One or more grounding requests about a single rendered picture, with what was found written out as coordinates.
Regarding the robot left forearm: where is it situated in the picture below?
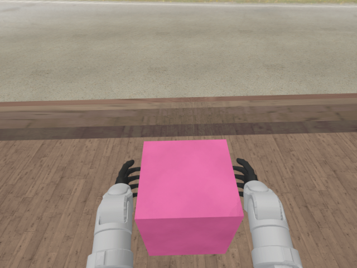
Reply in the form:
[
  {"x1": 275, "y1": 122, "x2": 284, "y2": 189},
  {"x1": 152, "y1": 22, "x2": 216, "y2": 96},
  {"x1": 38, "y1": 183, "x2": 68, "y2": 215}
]
[{"x1": 86, "y1": 183, "x2": 133, "y2": 268}]

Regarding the robot right forearm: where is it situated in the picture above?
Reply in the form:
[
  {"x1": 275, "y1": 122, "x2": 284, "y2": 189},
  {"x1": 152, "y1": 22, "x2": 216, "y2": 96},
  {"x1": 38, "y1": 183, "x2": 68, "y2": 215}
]
[{"x1": 243, "y1": 180, "x2": 303, "y2": 268}]

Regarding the left robot hand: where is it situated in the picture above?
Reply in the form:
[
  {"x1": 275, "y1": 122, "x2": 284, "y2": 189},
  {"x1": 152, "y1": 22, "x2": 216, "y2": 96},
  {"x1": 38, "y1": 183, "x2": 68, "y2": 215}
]
[{"x1": 115, "y1": 160, "x2": 141, "y2": 198}]

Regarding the right robot hand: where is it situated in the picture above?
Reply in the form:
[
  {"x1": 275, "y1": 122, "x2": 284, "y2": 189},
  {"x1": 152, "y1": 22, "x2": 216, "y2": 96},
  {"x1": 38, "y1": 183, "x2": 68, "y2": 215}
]
[{"x1": 233, "y1": 158, "x2": 258, "y2": 197}]

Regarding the carton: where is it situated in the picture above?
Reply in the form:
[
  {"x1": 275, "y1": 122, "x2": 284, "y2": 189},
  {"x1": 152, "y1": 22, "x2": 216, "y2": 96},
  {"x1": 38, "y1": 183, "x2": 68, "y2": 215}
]
[{"x1": 134, "y1": 140, "x2": 244, "y2": 256}]

